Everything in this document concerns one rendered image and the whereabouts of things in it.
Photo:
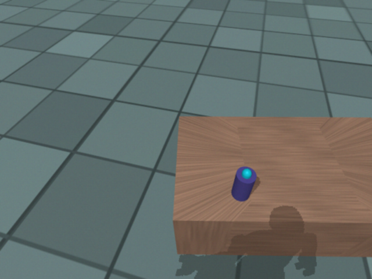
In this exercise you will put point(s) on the bottle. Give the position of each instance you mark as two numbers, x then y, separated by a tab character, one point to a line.
243	183

